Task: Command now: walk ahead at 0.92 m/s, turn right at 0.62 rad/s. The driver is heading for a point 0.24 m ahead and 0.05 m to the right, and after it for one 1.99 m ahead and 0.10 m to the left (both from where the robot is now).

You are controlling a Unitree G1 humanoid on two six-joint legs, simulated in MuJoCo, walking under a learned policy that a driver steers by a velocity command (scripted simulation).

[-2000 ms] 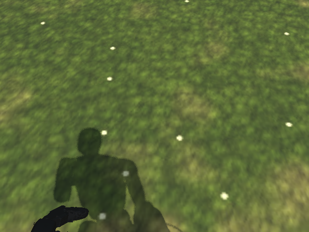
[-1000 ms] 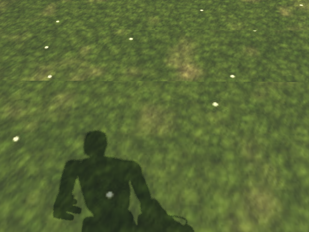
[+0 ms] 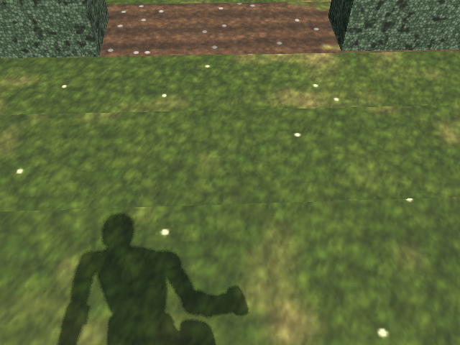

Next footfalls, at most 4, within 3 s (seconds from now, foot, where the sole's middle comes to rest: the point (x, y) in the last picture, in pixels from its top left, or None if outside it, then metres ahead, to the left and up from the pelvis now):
0.20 left None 0.37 0.14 -0.77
0.42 right None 0.40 -0.11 -0.77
0.70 left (223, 306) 0.69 0.07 -0.92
1.18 right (276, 293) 0.74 -0.12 -0.92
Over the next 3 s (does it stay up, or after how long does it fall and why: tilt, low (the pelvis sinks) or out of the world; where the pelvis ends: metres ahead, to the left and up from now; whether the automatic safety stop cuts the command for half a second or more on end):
stays up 0.90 0.01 -0.15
